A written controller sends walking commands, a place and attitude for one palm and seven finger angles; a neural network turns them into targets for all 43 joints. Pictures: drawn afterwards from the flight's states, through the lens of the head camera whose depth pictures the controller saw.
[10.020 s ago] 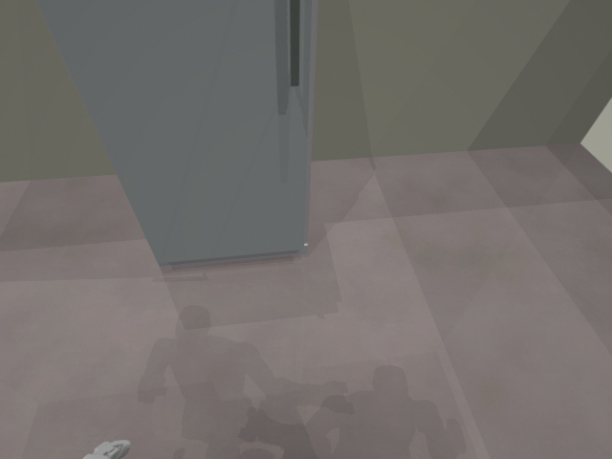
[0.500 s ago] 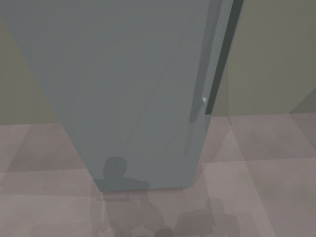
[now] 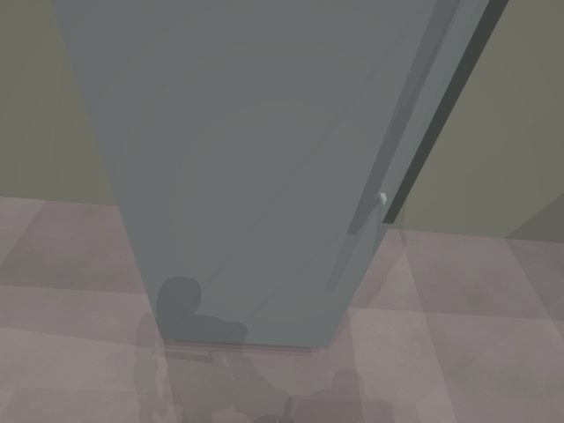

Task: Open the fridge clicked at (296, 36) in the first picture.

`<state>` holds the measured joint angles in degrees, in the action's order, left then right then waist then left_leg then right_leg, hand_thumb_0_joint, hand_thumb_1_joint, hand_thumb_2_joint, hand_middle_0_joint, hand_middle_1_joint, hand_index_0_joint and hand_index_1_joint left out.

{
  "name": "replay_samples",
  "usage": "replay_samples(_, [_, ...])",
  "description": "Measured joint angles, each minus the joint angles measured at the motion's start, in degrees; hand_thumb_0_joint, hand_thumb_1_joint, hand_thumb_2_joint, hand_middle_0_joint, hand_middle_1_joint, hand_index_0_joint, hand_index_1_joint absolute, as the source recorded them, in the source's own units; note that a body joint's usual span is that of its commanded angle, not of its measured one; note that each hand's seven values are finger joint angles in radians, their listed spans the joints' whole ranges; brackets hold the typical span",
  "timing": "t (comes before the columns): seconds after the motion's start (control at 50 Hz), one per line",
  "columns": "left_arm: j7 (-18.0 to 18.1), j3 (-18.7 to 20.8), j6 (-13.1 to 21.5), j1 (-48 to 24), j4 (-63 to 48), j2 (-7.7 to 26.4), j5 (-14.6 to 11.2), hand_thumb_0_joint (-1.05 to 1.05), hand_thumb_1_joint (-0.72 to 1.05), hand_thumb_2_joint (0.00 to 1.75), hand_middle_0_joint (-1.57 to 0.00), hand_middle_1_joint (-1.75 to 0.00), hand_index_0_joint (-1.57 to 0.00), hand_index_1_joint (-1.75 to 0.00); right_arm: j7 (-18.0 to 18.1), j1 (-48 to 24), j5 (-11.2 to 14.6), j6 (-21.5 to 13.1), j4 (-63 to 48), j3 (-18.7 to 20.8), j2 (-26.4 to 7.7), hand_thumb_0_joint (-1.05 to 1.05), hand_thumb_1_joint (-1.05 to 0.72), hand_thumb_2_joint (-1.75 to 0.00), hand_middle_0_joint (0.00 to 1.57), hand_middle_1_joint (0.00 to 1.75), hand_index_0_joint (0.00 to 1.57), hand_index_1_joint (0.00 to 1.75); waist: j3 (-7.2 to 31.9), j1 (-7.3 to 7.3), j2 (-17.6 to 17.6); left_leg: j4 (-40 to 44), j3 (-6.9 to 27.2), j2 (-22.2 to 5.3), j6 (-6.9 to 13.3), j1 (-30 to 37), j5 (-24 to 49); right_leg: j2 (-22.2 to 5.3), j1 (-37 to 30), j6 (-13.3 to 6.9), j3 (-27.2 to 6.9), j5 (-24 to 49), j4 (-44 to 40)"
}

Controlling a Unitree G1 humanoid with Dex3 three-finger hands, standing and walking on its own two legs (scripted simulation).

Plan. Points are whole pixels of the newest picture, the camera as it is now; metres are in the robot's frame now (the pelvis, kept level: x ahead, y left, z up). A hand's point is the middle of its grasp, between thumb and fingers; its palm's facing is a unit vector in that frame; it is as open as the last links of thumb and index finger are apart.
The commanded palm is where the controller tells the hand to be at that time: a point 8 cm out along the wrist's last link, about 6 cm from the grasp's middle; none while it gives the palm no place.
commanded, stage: look again from close up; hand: right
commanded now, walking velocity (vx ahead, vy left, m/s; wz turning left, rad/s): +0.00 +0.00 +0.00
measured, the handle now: (435, 101) +0.49 -0.16 +0.26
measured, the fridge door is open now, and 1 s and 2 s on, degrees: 0 0 0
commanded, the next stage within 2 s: raise the hand to about handle height in 0.64 s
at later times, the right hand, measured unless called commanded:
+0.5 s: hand out of the picture +0.01 -0.14 -0.17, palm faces +0.04 +0.98 -0.22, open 7.3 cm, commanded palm none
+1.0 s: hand (405, 348) +0.23 -0.14 +0.05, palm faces +0.13 +0.99 -0.03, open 7.7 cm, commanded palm +0.12 -0.21 -0.02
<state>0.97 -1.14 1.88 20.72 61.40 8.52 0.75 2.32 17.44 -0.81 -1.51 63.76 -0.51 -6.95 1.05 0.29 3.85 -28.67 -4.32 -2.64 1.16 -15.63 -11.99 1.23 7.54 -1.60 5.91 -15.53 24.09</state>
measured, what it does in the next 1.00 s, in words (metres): stands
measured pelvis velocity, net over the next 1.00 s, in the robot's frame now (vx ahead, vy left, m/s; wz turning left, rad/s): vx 0.00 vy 0.02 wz -0.02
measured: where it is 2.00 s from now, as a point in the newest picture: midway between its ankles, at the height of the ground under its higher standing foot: outside the picture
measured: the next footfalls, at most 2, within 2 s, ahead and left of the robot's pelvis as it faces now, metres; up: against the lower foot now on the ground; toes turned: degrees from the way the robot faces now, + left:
none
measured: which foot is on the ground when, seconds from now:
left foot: down 0.00-1.00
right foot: down 0.00-1.00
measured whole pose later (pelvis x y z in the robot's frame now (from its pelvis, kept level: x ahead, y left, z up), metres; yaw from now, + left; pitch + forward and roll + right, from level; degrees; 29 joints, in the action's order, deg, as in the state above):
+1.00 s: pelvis +0.00 +0.02 -0.01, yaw -1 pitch +3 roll -1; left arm 3.5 2.6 17.8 13.5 42.2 16.5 -1.9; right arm -2.4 20.1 12.7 -18.6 4.3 3.5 -8.8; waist 4.3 1.5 2.3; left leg -36.7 -6.1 -1.4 2.6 -23.5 -16.2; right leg -0.9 16.9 0.3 3.7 -20.7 35.0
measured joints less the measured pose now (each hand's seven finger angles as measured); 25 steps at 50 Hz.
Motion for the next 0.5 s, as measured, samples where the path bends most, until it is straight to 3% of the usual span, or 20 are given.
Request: replay_samples(0.5, [0.6, 0.1, -0.3, -2.6, 2.9, 0.1, -0.1, 0.00, 0.91, 0.90, -0.20, -0.30, -0.19, -0.30, -0.4, -1.4, 0.3, 0.3, 1.7, 0.1, -0.2, 0.01, -0.93, -0.90, 0.20, 0.30, 0.20, 0.30, -3.5, -0.46, -1.8, 3.1, -1.9, 2.6, 2.2, 2.9, -0.1, -2.6, -2.1, 2.6, -1.6, 0.2, -2.2])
